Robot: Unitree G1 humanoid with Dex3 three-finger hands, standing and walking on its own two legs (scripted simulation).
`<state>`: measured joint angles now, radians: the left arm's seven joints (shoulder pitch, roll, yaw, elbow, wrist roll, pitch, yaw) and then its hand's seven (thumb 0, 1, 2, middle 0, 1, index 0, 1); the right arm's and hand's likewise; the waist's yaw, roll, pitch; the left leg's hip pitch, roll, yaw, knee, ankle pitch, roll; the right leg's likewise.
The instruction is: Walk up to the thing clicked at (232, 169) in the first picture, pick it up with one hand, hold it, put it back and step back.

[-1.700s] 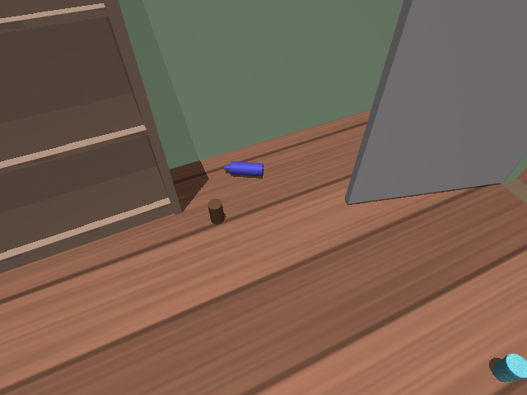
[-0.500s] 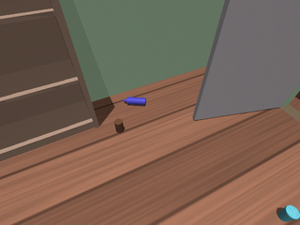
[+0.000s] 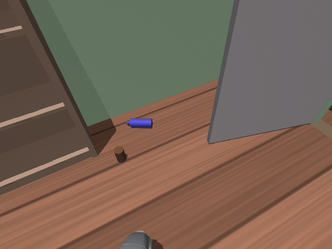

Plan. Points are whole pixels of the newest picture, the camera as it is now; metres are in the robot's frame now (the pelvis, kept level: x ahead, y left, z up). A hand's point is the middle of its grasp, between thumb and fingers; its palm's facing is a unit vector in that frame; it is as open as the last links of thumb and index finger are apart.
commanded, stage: walk up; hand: left
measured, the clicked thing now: (139, 122) +1.15 +0.30 -0.74
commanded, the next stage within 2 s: none
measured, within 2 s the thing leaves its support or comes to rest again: neither
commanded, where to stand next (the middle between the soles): +0.75 +0.08 m, yaw -2 degrees
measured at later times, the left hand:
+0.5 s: hand (78, 182) +0.33 +0.32 -0.14, palm faces -0.09 -0.92 -0.37, open 7.4 cm
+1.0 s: hand (86, 152) +0.45 +0.33 -0.15, palm faces -0.03 -0.92 -0.39, open 7.4 cm
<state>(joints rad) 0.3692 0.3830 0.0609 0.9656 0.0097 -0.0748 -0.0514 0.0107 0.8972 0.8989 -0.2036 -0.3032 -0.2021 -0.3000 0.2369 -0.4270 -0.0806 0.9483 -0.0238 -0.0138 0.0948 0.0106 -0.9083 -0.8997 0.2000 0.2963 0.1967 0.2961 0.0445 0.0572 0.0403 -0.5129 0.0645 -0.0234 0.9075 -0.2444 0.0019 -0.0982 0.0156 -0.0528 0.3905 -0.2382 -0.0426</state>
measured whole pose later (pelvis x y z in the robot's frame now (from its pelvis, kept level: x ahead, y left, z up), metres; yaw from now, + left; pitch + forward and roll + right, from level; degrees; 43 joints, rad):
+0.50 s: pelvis +0.23 +0.05 -0.01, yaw -2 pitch -3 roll +1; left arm 0.25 0.44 0.05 0.87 -0.01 -0.06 -0.06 0.01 0.90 0.90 -0.20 -0.30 -0.20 -0.30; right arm 0.31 -0.39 -0.05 0.84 -0.01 -0.07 0.06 0.01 -0.90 -0.90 0.20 0.30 0.20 0.30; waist -0.03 -0.03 0.10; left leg -0.10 0.03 0.12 0.46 -0.31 0.01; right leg -0.51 -0.08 0.01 0.83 -0.26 -0.02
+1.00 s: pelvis +0.43 +0.05 -0.01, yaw -1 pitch -2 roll -2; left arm 0.38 0.43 0.05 0.86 0.01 -0.09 -0.04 0.01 0.90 0.90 -0.21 -0.30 -0.20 -0.30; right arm 0.28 -0.44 -0.08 0.86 -0.02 -0.02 0.09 0.01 -0.91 -0.90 0.20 0.30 0.20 0.30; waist 0.04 0.04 0.07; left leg -0.46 0.10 0.01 0.67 -0.23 0.01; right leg -0.17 -0.04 -0.08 0.53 -0.33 0.00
